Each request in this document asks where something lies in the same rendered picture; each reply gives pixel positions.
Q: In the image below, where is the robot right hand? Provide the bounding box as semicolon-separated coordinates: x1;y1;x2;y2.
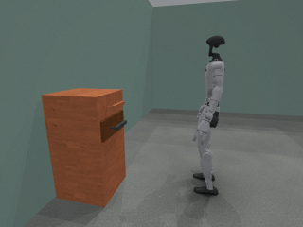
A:
197;105;205;120

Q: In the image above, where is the robot left forearm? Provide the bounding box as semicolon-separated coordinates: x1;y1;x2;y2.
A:
203;87;222;123

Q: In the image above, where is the cabinet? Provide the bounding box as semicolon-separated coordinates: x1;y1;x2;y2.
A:
41;88;126;208

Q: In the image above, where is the left robot upper arm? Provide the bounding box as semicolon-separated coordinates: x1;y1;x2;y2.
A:
210;61;223;95

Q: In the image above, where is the robot right forearm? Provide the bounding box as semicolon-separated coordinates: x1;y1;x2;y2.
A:
203;97;208;106

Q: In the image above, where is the robot head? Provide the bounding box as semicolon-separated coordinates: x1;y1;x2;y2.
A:
206;35;225;62

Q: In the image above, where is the robot left shin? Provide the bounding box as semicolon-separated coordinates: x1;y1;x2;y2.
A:
199;152;213;190

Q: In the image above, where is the handle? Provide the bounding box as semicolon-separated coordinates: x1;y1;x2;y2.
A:
109;120;127;131
112;101;125;110

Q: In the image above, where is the drawer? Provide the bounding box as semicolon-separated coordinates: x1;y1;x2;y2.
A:
99;110;124;143

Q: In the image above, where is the robot left hand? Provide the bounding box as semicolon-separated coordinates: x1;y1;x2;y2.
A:
192;120;210;145

